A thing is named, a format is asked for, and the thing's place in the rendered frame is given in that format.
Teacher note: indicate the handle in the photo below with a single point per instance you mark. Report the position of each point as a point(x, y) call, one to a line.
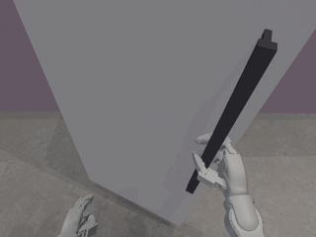
point(255, 68)

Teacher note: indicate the robot right hand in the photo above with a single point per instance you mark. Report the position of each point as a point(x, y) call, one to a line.
point(229, 164)

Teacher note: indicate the robot left hand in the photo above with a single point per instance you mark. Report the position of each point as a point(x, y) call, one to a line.
point(75, 219)

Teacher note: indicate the fridge door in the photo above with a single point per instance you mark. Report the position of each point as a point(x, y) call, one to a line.
point(138, 81)

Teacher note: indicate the robot right forearm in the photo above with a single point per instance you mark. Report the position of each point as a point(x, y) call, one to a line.
point(242, 219)

